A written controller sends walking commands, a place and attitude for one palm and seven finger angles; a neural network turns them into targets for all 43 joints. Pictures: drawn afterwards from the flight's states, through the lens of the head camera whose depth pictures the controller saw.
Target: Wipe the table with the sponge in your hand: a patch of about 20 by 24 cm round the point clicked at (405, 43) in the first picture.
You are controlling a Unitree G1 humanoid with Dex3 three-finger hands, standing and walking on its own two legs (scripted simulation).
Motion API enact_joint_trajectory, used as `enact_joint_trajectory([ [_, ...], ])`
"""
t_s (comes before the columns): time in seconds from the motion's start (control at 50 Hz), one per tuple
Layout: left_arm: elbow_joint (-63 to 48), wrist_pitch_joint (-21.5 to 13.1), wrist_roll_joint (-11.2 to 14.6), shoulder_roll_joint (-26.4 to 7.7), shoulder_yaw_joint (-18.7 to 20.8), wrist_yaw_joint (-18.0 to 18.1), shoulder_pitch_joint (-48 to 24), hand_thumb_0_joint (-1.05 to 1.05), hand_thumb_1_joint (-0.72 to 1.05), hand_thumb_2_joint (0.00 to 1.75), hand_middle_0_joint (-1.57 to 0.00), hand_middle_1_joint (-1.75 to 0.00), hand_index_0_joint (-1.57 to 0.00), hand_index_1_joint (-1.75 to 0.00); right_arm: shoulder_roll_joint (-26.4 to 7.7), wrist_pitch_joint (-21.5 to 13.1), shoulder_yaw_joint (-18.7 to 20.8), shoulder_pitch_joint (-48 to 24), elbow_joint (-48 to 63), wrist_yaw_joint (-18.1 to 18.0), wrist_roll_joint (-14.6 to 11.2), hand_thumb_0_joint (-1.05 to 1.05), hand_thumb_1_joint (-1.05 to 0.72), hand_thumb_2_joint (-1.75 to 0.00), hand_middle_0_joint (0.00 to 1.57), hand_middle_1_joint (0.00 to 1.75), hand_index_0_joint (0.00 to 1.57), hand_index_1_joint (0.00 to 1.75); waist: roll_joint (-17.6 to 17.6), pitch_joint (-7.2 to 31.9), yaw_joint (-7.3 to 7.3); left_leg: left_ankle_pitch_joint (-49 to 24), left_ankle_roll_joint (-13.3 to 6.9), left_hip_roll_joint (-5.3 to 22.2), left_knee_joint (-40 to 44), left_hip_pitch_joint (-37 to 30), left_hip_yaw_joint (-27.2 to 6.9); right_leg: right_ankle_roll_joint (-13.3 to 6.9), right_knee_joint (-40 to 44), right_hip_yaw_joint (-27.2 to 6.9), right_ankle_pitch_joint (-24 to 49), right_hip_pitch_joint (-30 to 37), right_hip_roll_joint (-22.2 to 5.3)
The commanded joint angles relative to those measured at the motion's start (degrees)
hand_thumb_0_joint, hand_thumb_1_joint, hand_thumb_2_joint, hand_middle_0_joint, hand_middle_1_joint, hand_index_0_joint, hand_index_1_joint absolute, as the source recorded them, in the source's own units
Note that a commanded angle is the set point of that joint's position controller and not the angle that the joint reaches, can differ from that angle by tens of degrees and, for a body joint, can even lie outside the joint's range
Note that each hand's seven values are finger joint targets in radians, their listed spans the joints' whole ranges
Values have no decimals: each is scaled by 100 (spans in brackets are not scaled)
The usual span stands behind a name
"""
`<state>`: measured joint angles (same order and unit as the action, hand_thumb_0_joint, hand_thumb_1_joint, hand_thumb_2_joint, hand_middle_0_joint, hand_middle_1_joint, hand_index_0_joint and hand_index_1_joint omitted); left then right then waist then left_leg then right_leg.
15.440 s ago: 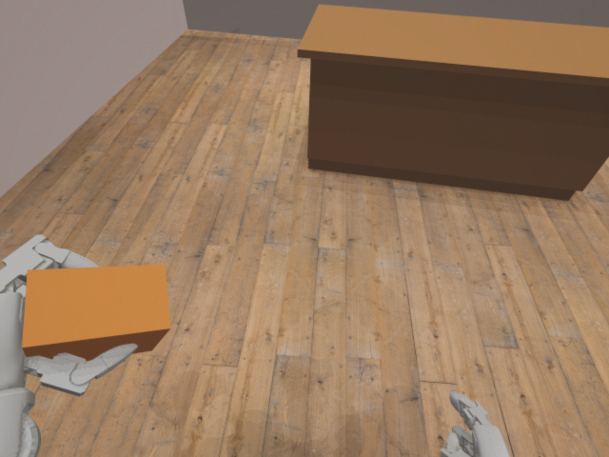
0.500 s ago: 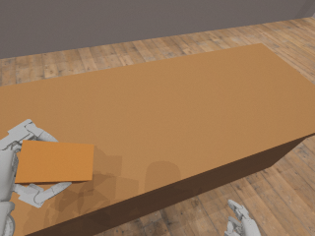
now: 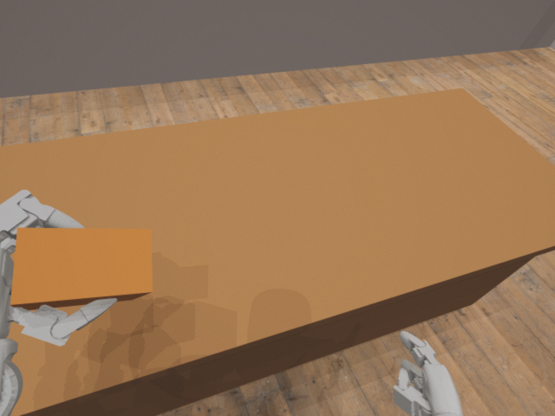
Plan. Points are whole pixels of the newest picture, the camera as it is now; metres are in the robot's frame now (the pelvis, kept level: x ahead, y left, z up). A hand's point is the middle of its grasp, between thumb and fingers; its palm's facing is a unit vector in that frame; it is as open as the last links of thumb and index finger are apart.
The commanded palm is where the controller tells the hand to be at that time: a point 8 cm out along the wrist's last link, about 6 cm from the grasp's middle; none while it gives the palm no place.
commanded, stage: come to a stop and stand still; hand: left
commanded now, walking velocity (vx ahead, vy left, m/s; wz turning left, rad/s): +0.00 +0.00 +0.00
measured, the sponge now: (103, 269) +0.23 +0.22 +0.14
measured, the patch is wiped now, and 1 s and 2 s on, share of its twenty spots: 0.00 0.00 0.00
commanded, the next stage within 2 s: look again from close up in 0.08 s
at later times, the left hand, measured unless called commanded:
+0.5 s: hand (68, 282) +0.20 +0.24 +0.16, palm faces +0.36 -0.85 -0.37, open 10.0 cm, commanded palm +0.15 +0.27 +0.17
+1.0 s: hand (116, 267) +0.22 +0.20 +0.16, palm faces +0.32 -0.87 -0.37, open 10.0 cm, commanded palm +0.16 +0.24 +0.17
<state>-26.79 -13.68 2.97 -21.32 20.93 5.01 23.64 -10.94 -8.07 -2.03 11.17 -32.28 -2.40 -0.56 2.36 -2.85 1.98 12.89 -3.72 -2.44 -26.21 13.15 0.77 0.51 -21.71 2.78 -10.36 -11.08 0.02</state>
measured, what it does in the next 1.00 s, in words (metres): stands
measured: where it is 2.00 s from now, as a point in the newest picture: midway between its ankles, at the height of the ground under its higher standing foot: outside the picture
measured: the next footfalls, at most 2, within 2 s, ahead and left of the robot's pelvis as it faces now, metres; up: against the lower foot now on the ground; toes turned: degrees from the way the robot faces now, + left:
none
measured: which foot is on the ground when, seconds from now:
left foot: down 0.00-1.00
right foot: down 0.00-1.00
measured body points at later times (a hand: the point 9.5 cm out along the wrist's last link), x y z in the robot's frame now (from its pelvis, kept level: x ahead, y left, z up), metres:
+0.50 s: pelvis -0.01 -0.01 +0.00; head +0.00 +0.01 +0.45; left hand +0.18 +0.28 +0.18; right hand +0.15 -0.24 -0.07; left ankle +0.01 +0.07 -0.74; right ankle +0.01 -0.13 -0.74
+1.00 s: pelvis +0.00 -0.04 +0.00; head +0.02 -0.02 +0.45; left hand +0.20 +0.24 +0.18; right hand +0.17 -0.26 -0.07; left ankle +0.01 +0.07 -0.74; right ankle +0.01 -0.13 -0.74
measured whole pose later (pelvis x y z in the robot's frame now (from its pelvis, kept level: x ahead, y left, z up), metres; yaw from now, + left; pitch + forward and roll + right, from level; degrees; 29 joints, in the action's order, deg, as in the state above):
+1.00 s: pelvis +0.00 -0.04 +0.00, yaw -1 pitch +0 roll -1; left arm -27.9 -11.4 3.7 -21.6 20.8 4.1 24.1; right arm -9.9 -6.7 -1.3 11.1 -32.5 -1.6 -0.4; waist 1.7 -2.3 1.1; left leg 12.2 -0.5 0.7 -25.5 13.8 0.8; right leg -2.6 -21.6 2.6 -9.7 -12.5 3.1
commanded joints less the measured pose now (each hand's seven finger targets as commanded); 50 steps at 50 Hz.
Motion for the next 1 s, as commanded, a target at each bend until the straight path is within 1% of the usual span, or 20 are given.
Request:
enact_joint_trajectory([
  [0.0,-1197,-361,48,-823,437,137,-327,0,10,130,-120,-160,-120,-160,-797,-307,352,-363,822,-34,16,0,-90,-90,20,30,20,30,-675,1082,-83,-1006,416,714,630,-35,-685,-148,98,-402,900,667,-322],
  [0.06,-834,-309,40,-686,341,129,-232,0,10,130,-120,-160,-120,-160,-805,-253,326,-381,769,-39,26,0,-90,-90,20,30,20,30,-520,870,-90,-641,387,713,737,83,-664,-130,225,-383,635,502,-308],
  [0.14,-924,-277,-2,-942,549,156,-428,0,10,130,-120,-160,-120,-160,-819,-239,368,-449,778,-76,-23,0,-90,-90,20,30,20,30,-501,736,-110,-224,348,685,792,173,-682,-143,347,-488,360,408,-323],
  [0.16,-749,-290,23,-775,408,123,-377,0,10,130,-120,-160,-120,-160,-800,-217,328,-418,768,-66,9,0,-90,-90,20,30,20,30,-353,720,-106,-87,306,686,833,235,-693,-124,386,-418,224,405,-314],
  [0.24,-1283,-322,-22,-1045,574,159,-569,0,10,130,-120,-160,-120,-160,-810,-277,351,-531,801,-81,-24,0,-90,-90,20,30,20,30,-676,834,-110,-28,284,648,795,182,-683,-148,344,-495,220,480,-321],
  [0.26,-1165,-357,-4,-895,460,140,-473,0,10,130,-120,-160,-120,-160,-810,-272,324,-474,783,-77,15,0,-90,-90,20,30,20,30,-633,821,-100,50,255,653,845,289,-694,-133,335,-414,163,532,-299],
  [0.34,-1223,-341,-29,-1045,622,179,-333,0,10,130,-120,-160,-120,-160,-808,-328,359,-492,767,-75,-17,0,-90,-90,20,30,20,30,-740,735,-101,288,258,655,846,272,-697,-151,392,-519,-22,404,-307],
  [0.36,-1041,-351,-11,-828,454,154,-279,0,10,130,-120,-160,-120,-160,-808,-302,330,-420,738,-68,17,0,-90,-90,20,30,20,30,-581,709,-99,329,243,651,876,350,-698,-138,406,-447,-93,413,-285],
  [0.44,-1069,-329,-34,-965,583,170,-305,0,10,130,-120,-160,-120,-160,-837,-323,376,-457,710,-75,-17,0,-90,-90,20,30,20,30,-702,736,-116,73,290,650,845,211,-693,-161,397,-510,111,369,-281],
  [0.46,-892,-334,-14,-788,438,148,-272,0,10,130,-120,-160,-120,-160,-832,-301,345,-391,685,-68,13,0,-90,-90,20,30,20,30,-545,722,-106,56,281,654,889,264,-702,-139,395,-420,98,392,-251],
  [0.54,-1015,-281,-35,-940,530,160,-338,0,10,130,-120,-160,-120,-160,-833,-309,372,-475,710,-82,-18,0,-90,-90,20,30,20,30,-567,797,-103,-154,299,661,845,125,-672,-144,379,-485,330,426,-276],
  [0.58,-991,-276,2,-771,352,118,-409,0,10,130,-120,-160,-120,-160,-810,-299,366,-422,720,-79,-11,0,-90,-90,20,30,20,30,-409,824,-110,-268,336,700,896,28,-714,-140,375,-445,316,386,-218],
  [0.64,-1112,-247,-4,-969,515,130,-613,0,10,130,-120,-160,-120,-160,-797,-290,369,-515,716,-84,-18,0,-90,-90,20,30,20,30,-590,715,-112,-106,381,810,1046,55,-741,-104,311,-410,176,315,-143],
  [0.66,-1004,-255,18,-785,345,105,-621,0,10,130,-120,-160,-120,-160,-792,-257,347,-469,694,-76,12,0,-90,-90,20,30,20,30,-595,689,-116,35,362,837,1123,135,-777,-88,300,-350,86,320,-102],
  [0.7,-1048,-238,19,-845,407,110,-682,0,10,130,-120,-160,-120,-160,-797,-259,379,-447,733,-62,9,0,-90,-90,20,30,20,30,-748,697,-99,77,362,933,1172,170,-833,-87,200,-374,98,360,-85],
  [0.74,-1259,-221,5,-1003,547,121,-734,0,10,130,-120,-160,-120,-160,-774,-246,393,-510,746,-41,-5,0,-90,-90,20,30,20,30,-833,777,-111,-89,384,951,1087,81,-791,-100,175,-366,185,383,-85],
  [0.76,-1207,-230,28,-803,371,93,-708,0,10,130,-120,-160,-120,-160,-761,-225,369,-475,754,-24,18,0,-90,-90,20,30,20,30,-852,783,-110,-141,379,965,1104,103,-789,-99,153,-312,202,370,-60],
  [0.84,-1397,-171,45,-1000,588,92,-518,0,10,130,-120,-160,-120,-160,-757,-213,434,-467,801,22,4,0,-90,-90,20,30,20,30,-870,1005,-110,-920,418,1016,780,-217,-673,-118,123,-312,504,314,-81],
  [0.86,-1293,-155,87,-868,461,57,-411,0,10,130,-120,-160,-120,-160,-759,-175,413,-431,812,30,37,0,-90,-90,20,30,20,30,-798,988,-111,-1043,398,1042,752,-138,-681,-102,140,-269,552,322,-74],
  [0.98,-1264,-21,194,-946,605,-22,-103,0,10,130,-120,-160,-120,-160,-779,-109,501,-401,899,21,13,0,-90,-90,20,30,20,30,-606,1064,-134,-1165,329,1067,406,-162,-562,-150,144,-426,883,269,-161],
])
